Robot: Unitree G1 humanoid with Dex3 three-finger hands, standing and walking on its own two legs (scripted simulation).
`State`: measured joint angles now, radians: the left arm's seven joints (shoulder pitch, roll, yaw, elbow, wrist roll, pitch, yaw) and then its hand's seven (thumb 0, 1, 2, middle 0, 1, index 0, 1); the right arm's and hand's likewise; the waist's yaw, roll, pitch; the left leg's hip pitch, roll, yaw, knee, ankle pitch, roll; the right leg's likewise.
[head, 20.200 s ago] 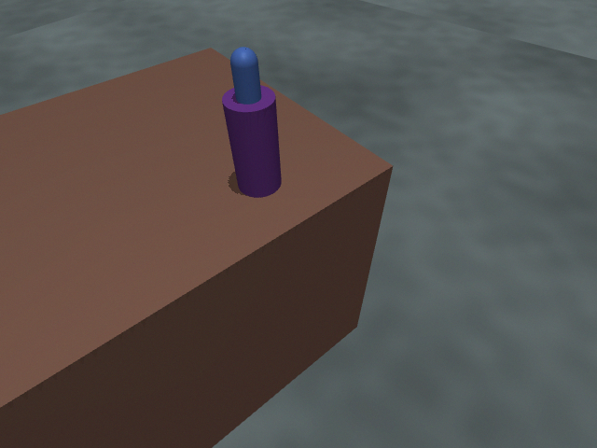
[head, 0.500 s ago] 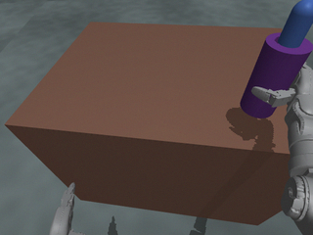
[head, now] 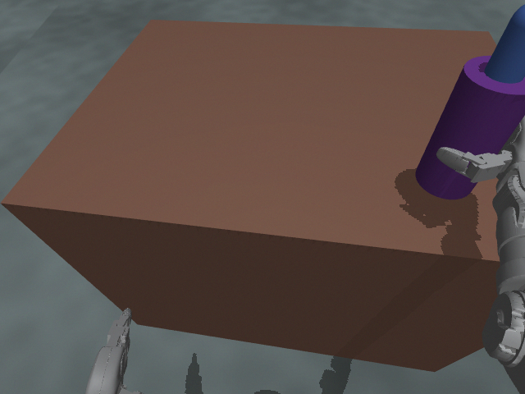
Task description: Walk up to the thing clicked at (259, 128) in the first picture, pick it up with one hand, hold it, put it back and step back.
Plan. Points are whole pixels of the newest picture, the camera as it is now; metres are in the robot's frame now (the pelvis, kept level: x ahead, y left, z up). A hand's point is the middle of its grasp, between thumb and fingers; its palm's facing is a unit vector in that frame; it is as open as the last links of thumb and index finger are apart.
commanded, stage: lower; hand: right
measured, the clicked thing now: (482, 111) +0.47 -0.23 +0.19
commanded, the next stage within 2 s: loosen in 0.54 s
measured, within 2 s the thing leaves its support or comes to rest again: rests again in 0.32 s
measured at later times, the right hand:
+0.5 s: hand (461, 164) +0.47 -0.25 +0.09, palm faces +0.28 +0.96 -0.01, open 11.9 cm
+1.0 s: hand (464, 161) +0.47 -0.25 +0.09, palm faces +0.28 +0.96 +0.01, open 12.1 cm
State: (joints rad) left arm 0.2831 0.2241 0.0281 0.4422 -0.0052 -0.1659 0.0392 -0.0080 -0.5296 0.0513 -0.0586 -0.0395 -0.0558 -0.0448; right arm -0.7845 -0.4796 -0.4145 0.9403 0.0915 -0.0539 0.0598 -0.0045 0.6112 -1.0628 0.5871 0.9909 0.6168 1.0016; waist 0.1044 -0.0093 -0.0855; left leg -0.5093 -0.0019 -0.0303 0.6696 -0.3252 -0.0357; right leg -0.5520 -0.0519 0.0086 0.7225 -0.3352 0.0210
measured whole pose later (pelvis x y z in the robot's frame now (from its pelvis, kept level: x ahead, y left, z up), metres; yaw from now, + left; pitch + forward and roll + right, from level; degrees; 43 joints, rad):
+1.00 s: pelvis -0.01 +0.00 -0.02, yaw +0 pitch +15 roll +2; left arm 0.32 0.23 0.00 0.31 0.03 -0.13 0.03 -0.01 -0.51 0.04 -0.06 -0.05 -0.07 -0.04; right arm -0.82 -0.53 -0.48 1.09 0.06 -0.24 0.07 -0.01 0.59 -0.70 0.73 0.77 0.77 0.77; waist 0.15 0.00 -0.11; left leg -0.70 -0.01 -0.02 0.81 -0.37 -0.04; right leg -0.75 -0.06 0.02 0.88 -0.38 0.02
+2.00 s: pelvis +0.01 -0.01 +0.00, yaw +0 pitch +11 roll +1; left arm 0.32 0.25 0.02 0.33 -0.03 -0.08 0.01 -0.01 -0.51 0.04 -0.07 -0.04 -0.07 -0.04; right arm -0.92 -0.79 -0.43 1.17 -0.02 -0.04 0.14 -0.01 0.56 -0.04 0.06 0.06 0.07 0.06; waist 0.09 -0.02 -0.11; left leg -0.53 0.01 -0.03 0.68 -0.34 -0.04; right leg -0.57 -0.04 0.00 0.73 -0.35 0.01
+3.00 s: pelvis +0.00 +0.02 +0.01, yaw -3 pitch -2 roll -1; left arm 0.37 0.23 0.18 0.40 -0.04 -0.06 0.05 -0.01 -0.49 0.04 -0.06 -0.05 -0.07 -0.04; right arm 0.50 -0.29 -0.33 -0.34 0.08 -0.16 0.00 -0.02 0.59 -0.04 0.06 0.06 0.07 0.06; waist -0.07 -0.04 -0.02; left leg -0.25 0.03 0.02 0.62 -0.34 -0.01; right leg -0.26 -0.02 0.05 0.57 -0.28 0.04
